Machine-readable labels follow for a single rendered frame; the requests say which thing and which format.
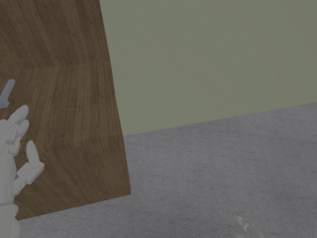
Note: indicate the robot left forearm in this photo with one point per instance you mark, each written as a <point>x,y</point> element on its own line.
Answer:
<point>9,225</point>

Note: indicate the right robot hand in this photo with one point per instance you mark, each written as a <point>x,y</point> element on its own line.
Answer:
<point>249,227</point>

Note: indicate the tap lever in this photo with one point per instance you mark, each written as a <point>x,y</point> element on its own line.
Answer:
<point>6,92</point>

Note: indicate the counter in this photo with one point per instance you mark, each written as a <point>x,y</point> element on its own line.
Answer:
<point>57,52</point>

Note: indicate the left robot hand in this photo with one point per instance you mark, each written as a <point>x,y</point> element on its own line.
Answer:
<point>11,132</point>

